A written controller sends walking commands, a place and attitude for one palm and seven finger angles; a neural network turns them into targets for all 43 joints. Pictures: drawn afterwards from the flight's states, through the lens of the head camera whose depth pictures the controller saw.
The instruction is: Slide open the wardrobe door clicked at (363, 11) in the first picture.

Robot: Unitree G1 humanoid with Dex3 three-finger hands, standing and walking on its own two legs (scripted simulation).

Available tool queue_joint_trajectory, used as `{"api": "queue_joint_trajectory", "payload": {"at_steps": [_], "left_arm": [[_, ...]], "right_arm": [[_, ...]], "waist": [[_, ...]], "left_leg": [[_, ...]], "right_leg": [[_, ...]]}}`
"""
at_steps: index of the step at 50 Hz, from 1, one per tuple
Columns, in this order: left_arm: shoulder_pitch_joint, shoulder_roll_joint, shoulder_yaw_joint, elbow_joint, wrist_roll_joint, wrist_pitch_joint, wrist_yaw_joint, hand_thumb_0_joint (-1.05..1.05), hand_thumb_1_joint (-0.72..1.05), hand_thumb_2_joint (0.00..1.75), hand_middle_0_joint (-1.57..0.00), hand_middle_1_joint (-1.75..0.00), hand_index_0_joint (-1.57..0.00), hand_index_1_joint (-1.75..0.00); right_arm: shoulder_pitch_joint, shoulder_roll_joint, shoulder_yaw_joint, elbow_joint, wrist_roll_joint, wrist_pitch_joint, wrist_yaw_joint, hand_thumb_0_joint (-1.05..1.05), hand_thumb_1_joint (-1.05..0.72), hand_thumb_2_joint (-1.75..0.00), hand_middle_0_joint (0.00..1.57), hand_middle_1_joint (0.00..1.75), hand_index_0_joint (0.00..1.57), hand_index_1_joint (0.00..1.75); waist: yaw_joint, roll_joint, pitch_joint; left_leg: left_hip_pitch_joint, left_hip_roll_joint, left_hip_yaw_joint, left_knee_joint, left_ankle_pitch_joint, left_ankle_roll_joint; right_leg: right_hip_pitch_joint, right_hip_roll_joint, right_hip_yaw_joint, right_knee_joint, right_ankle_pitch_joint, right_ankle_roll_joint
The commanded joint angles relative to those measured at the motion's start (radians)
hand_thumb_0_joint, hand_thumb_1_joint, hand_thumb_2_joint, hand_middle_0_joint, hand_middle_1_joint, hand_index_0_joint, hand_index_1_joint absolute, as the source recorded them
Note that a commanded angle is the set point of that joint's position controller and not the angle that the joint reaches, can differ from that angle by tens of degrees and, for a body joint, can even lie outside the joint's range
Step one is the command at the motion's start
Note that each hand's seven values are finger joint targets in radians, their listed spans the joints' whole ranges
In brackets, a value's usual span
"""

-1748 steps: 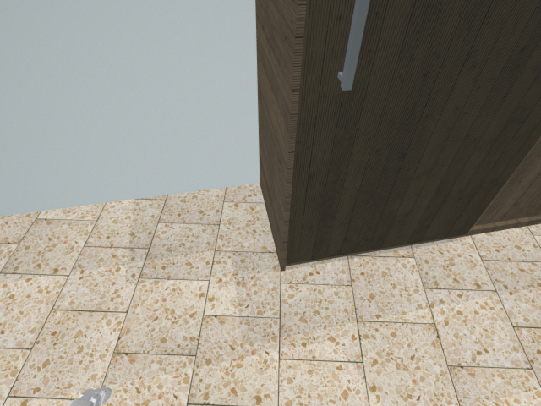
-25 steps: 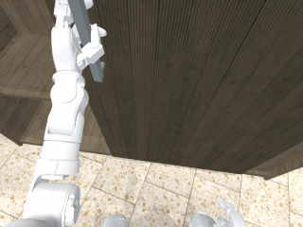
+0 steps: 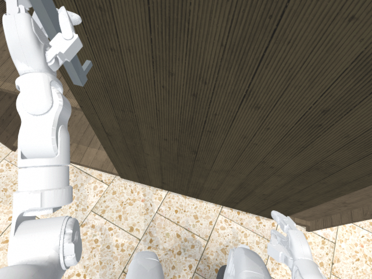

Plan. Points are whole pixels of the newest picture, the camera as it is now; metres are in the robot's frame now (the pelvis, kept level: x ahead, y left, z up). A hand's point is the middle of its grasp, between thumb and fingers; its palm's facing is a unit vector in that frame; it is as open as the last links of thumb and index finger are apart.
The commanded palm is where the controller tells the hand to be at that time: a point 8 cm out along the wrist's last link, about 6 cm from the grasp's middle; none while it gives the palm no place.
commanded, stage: stop walking and hold the door there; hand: left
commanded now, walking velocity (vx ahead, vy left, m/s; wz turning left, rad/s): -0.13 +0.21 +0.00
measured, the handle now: out of the picture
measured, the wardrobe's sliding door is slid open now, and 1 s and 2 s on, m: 0.64 0.64 0.64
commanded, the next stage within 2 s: none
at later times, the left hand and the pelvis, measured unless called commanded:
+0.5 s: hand (70, 36) +0.40 +0.29 +0.21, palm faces +0.57 -0.81 -0.13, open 7.1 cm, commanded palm +0.36 +0.31 +0.18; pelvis +0.00 -0.02 -0.02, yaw -5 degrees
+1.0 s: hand (69, 37) +0.39 +0.29 +0.22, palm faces +0.52 -0.84 -0.15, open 7.0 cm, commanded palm +0.35 +0.31 +0.18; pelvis -0.07 -0.01 -0.01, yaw -10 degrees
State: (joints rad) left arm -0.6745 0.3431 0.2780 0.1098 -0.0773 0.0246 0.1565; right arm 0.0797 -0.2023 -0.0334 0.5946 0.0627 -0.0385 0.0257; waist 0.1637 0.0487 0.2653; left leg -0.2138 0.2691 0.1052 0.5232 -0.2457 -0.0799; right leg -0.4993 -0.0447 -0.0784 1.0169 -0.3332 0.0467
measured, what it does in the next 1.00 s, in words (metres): steps on the spot: right foot, then left foot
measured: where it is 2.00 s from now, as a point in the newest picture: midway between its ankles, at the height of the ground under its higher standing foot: outside the picture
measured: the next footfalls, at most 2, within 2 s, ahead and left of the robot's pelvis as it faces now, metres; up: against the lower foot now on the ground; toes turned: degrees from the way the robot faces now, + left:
right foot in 0.14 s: +0.12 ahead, -0.19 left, +0.00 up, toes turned -8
left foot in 0.42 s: +0.08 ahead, +0.06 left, +0.00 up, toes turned +2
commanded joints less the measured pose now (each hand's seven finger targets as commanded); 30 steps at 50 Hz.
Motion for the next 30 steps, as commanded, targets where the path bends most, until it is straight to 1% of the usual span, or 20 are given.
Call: {"api": "queue_joint_trajectory", "payload": {"at_steps": [1, 2, 3, 4, 5, 6, 7, 8, 9, 11, 13, 16, 19, 20, 21, 22, 23, 25, 27, 30], "left_arm": [[-0.165, 0.408, 0.139, -0.006, 0.038, -0.141, -0.083, 0.0, 0.9, 0.9, -0.45, -1.4, -0.45, -1.4], [-0.159, 0.441, 0.178, 0.01, 0.038, -0.139, -0.077, 0.0, 0.9, 0.9, -0.45, -1.4, -0.45, -1.4], [-0.22, 0.346, 0.067, -0.093, 0.033, -0.163, -0.094, 0.0, 0.9, 0.9, -0.45, -1.4, -0.45, -1.4], [-0.208, 0.385, 0.114, -0.073, 0.038, -0.177, -0.09, 0.0, 0.9, 0.9, -0.45, -1.4, -0.45, -1.4], [-0.174, 0.443, 0.151, -0.035, 0.051, -0.188, -0.088, 0.0, 0.9, 0.9, -0.45, -1.4, -0.45, -1.4], [-0.12, 0.56, 0.235, 0.027, 0.068, -0.186, -0.074, 0.0, 0.9, 0.9, -0.45, -1.4, -0.45, -1.4], [-0.014, 0.612, 0.294, 0.142, 0.061, -0.149, -0.066, 0.0, 0.9, 0.9, -0.45, -1.4, -0.45, -1.4], [-0.036, 0.654, 0.353, 0.093, 0.064, -0.133, -0.053, 0.0, 0.9, 0.9, -0.45, -1.4, -0.45, -1.4], [-0.029, 0.71, 0.398, 0.122, 0.074, -0.14, -0.049, 0.0, 0.9, 0.9, -0.45, -1.4, -0.45, -1.4], [-0.053, 0.599, 0.369, 0.065, 0.042, -0.164, -0.029, 0.0, 0.9, 0.9, -0.45, -1.4, -0.45, -1.4], [0.004, 0.623, 0.412, 0.107, 0.051, -0.168, -0.008, 0.0, 0.9, 0.9, -0.45, -1.4, -0.45, -1.4], [-0.03, 0.574, 0.351, 0.089, 0.059, -0.16, -0.01, 0.0, 0.9, 0.9, -0.45, -1.4, -0.45, -1.4], [-0.081, 0.511, 0.272, 0.033, 0.058, -0.187, -0.011, 0.0, 0.9, 0.9, -0.45, -1.4, -0.45, -1.4], [-0.082, 0.495, 0.25, 0.025, 0.057, -0.198, -0.01, 0.0, 0.9, 0.9, -0.45, -1.4, -0.45, -1.4], [-0.095, 0.481, 0.229, 0.002, 0.053, -0.207, -0.011, 0.0, 0.9, 0.9, -0.45, -1.4, -0.45, -1.4], [-0.118, 0.489, 0.209, -0.016, 0.055, -0.206, -0.011, 0.0, 0.9, 0.9, -0.45, -1.4, -0.45, -1.4], [-0.091, 0.43, 0.158, 0.044, 0.066, -0.199, -0.022, 0.0, 0.9, 0.9, -0.45, -1.4, -0.45, -1.4], [-0.132, 0.485, 0.187, 0.069, 0.074, -0.189, -0.02, 0.0, 0.9, 0.9, -0.45, -1.4, -0.45, -1.4], [-0.164, 0.493, 0.175, 0.029, 0.073, -0.176, -0.025, 0.0, 0.9, 0.9, -0.45, -1.4, -0.45, -1.4], [-0.126, 0.466, 0.155, 0.088, 0.065, -0.152, -0.034, 0.0, 0.9, 0.9, -0.45, -1.4, -0.45, -1.4]], "right_arm": [[0.044, -0.194, -0.055, -0.112, -0.011, -0.033, -0.039, 0.0, -0.9, -0.9, 0.2, 0.3, 0.2, 0.3], [0.042, -0.195, -0.048, -0.113, -0.006, -0.045, -0.047, 0.0, -0.9, -0.9, 0.2, 0.3, 0.2, 0.3], [0.016, -0.172, -0.029, -0.13, 0.004, -0.064, -0.04, 0.0, -0.9, -0.9, 0.2, 0.3, 0.2, 0.3], [0.016, -0.175, -0.026, -0.117, 0.01, -0.075, -0.037, 0.0, -0.9, -0.9, 0.2, 0.3, 0.2, 0.3], [0.028, -0.166, -0.023, -0.11, 0.015, -0.075, -0.037, 0.0, -0.9, -0.9, 0.2, 0.3, 0.2, 0.3], [0.017, -0.127, -0.016, -0.115, 0.014, -0.064, -0.051, 0.0, -0.9, -0.9, 0.2, 0.3, 0.2, 0.3], [-0.009, -0.133, -0.001, -0.127, 0.005, -0.062, -0.069, 0.0, -0.9, -0.9, 0.2, 0.3, 0.2, 0.3], [-0.012, -0.127, 0.006, -0.116, -0.006, -0.072, -0.079, 0.0, -0.9, -0.9, 0.2, 0.3, 0.2, 0.3], [0.02, -0.157, 0.01, -0.082, 0.0, -0.075, -0.077, 0.0, -0.9, -0.9, 0.2, 0.3, 0.2, 0.3], [-0.017, -0.181, 0.001, -0.065, 0.009, -0.08, -0.084, 0.0, -0.9, -0.9, 0.2, 0.3, 0.2, 0.3], [-0.025, -0.188, 0.0, -0.055, 0.004, -0.068, -0.094, 0.0, -0.9, -0.9, 0.2, 0.3, 0.2, 0.3], [-0.031, -0.196, -0.006, -0.047, 0.0, -0.045, -0.102, 0.0, -0.9, -0.9, 0.2, 0.3, 0.2, 0.3], [0.008, -0.206, -0.01, -0.038, -0.004, -0.036, -0.106, 0.0, -0.9, -0.9, 0.2, 0.3, 0.2, 0.3], [0.016, -0.226, -0.022, -0.042, -0.006, -0.033, -0.109, 0.0, -0.9, -0.9, 0.2, 0.3, 0.2, 0.3], [0.025, -0.264, -0.033, -0.057, -0.006, -0.038, -0.109, 0.0, -0.9, -0.9, 0.2, 0.3, 0.2, 0.3], [0.038, -0.26, -0.035, -0.074, -0.003, -0.031, -0.104, 0.0, -0.9, -0.9, 0.2, 0.3, 0.2, 0.3], [0.05, -0.223, -0.02, -0.062, -0.007, -0.038, -0.097, 0.0, -0.9, -0.9, 0.2, 0.3, 0.2, 0.3], [0.068, -0.235, -0.022, -0.045, -0.01, -0.054, -0.108, 0.0, -0.9, -0.9, 0.2, 0.3, 0.2, 0.3], [0.087, -0.243, -0.026, -0.045, -0.006, -0.067, -0.111, 0.0, -0.9, -0.9, 0.2, 0.3, 0.2, 0.3], [0.118, -0.233, -0.012, -0.038, -0.009, -0.079, -0.115, 0.0, -0.9, -0.9, 0.2, 0.3, 0.2, 0.3]], "waist": [[-0.158, 0.328, -0.561], [-0.16, 0.354, -0.551], [-0.161, 0.391, -0.554], [-0.151, 0.342, -0.566], [-0.147, 0.178, -0.579], [-0.146, -0.207, -0.59], [-0.118, -0.303, -0.588], [-0.146, -0.254, -0.555], [-0.153, -0.256, -0.515], [-0.146, -0.35, -0.573], [-0.145, -0.346, -0.609], [-0.146, -0.306, -0.608], [-0.18, -0.092, -0.606], [-0.179, 0.007, -0.576], [-0.16, 0.204, -0.553], [-0.15, 0.322, -0.525], [-0.157, 0.268, -0.496], [-0.169, 0.234, -0.457], [-0.166, 0.195, -0.464], [-0.174, 0.213, -0.49]], "left_leg": [[0.312, 0.118, 0.05, -0.029, 0.778, 0.16], [0.314, 0.1, 0.09, -0.015, 0.749, 0.145], [0.31, 0.086, 0.092, 0.053, 0.694, 0.117], [0.273, 0.045, 0.101, 0.147, 0.579, 0.095], [0.195, -0.033, 0.106, 0.297, 0.381, 0.073], [-0.11, -0.167, 0.079, 0.517, -0.212, 0.049], [-0.275, -0.248, -0.054, 0.678, -0.471, 0.053], [-0.271, -0.2, -0.129, 0.684, -0.422, 0.05], [-0.301, -0.184, -0.116, 0.731, -0.395, 0.031], [-0.303, -0.218, -0.145, 0.709, -0.369, 0.025], [-0.252, -0.238, -0.095, 0.522, -0.336, 0.033], [-0.127, -0.25, -0.07, 0.332, -0.268, 0.041], [0.077, -0.241, -0.034, -0.027, 0.045, 0.038], [0.129, -0.165, -0.057, -0.093, 0.167, 0.049], [0.131, 0.024, -0.263, -0.158, 0.41, 0.127], [0.085, 0.117, -0.348, -0.198, 0.502, 0.219], [0.02, 0.105, -0.307, -0.209, 0.398, 0.244], [0.006, 0.08, -0.264, -0.196, 0.38, 0.218], [0.109, 0.023, -0.176, -0.157, 0.466, 0.199], [0.162, 0.005, -0.164, -0.169, 0.426, 0.193]], "right_leg": [[0.083, 0.055, -0.06, -0.21, 0.012, 0.009], [0.104, 0.072, -0.085, -0.266, 0.038, 0.008], [0.159, 0.065, -0.082, -0.392, 0.082, 0.005], [0.25, 0.066, -0.081, -0.5, 0.204, 0.003], [0.344, 0.005, -0.018, -0.606, 0.456, -0.012], [0.542, -0.21, 0.253, -0.571, 0.972, -0.097], [0.58, -0.347, 0.403, -0.537, 1.293, -0.172], [0.511, -0.381, 0.368, -0.556, 1.217, -0.163], [0.463, -0.398, 0.438, -0.577, 1.044, -0.208], [0.559, -0.325, 0.305, -0.501, 1.12, -0.203], [0.581, -0.3, 0.215, -0.478, 1.14, -0.188], [0.471, -0.297, 0.208, -0.511, 0.964, -0.173], [0.351, -0.207, 0.134, -0.481, 0.59, -0.124], [0.281, -0.149, 0.099, -0.433, 0.397, -0.096], [0.166, -0.052, 0.037, -0.35, 0.07, -0.043], [0.131, 0.01, 0.035, -0.181, -0.235, -0.032], [0.121, 0.045, 0.069, -0.034, -0.217, -0.049], [0.084, 0.011, 0.086, 0.022, -0.119, -0.044], [0.065, 0.016, 0.047, -0.062, -0.07, -0.024], [0.115, 0.038, 0.006, -0.218, -0.09, -0.017]]}}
